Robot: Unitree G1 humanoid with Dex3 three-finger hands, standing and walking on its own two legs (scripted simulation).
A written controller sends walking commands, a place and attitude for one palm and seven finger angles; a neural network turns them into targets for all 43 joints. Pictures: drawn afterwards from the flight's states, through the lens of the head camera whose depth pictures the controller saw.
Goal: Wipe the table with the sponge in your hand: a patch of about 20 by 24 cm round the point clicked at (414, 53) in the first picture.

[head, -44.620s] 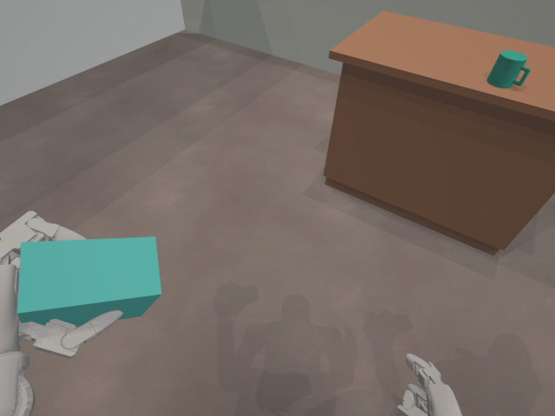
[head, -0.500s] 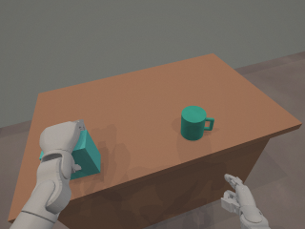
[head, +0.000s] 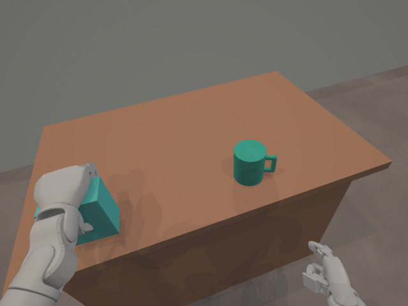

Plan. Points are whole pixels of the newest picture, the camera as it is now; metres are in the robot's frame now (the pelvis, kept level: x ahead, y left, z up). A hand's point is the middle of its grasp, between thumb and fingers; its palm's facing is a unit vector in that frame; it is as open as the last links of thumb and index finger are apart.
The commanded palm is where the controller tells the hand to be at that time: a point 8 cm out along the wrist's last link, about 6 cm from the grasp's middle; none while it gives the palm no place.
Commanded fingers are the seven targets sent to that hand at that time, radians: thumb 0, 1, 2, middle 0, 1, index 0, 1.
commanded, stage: lower the sponge onto the table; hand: left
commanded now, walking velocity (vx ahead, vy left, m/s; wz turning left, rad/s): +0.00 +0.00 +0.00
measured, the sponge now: (86, 218) +0.25 +0.30 +0.04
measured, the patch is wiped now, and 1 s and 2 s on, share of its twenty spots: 0.00 0.00 0.25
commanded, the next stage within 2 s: wipe forward along the first lane in 1.26 s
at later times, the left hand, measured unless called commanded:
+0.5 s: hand (81, 207) +0.25 +0.29 +0.08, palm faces +0.02 -0.07 -1.00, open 10.1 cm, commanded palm +0.23 +0.29 +0.15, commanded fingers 0.00 0.10 1.30 -1.20 -1.60 -1.20 -1.60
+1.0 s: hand (88, 209) +0.26 +0.29 +0.06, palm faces -0.01 -0.08 -1.00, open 10.1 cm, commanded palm +0.24 +0.29 +0.12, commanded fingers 0.00 0.10 1.30 -1.20 -1.60 -1.20 -1.60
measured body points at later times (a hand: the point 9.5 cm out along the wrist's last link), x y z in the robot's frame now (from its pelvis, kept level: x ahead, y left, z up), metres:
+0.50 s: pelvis +0.00 +0.00 +0.00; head -0.02 -0.04 +0.45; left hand +0.25 +0.29 +0.14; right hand +0.24 -0.21 -0.08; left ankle +0.00 +0.10 -0.74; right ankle +0.01 -0.05 -0.74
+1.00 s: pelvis +0.00 +0.01 +0.00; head -0.01 -0.03 +0.45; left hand +0.26 +0.29 +0.11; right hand +0.24 -0.20 -0.09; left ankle +0.00 +0.10 -0.74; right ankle +0.01 -0.05 -0.74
